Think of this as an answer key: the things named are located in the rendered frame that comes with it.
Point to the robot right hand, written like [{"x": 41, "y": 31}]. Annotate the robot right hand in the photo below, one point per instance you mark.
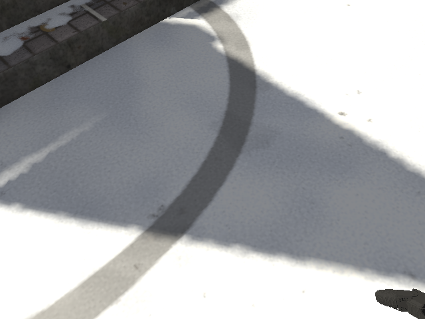
[{"x": 412, "y": 302}]

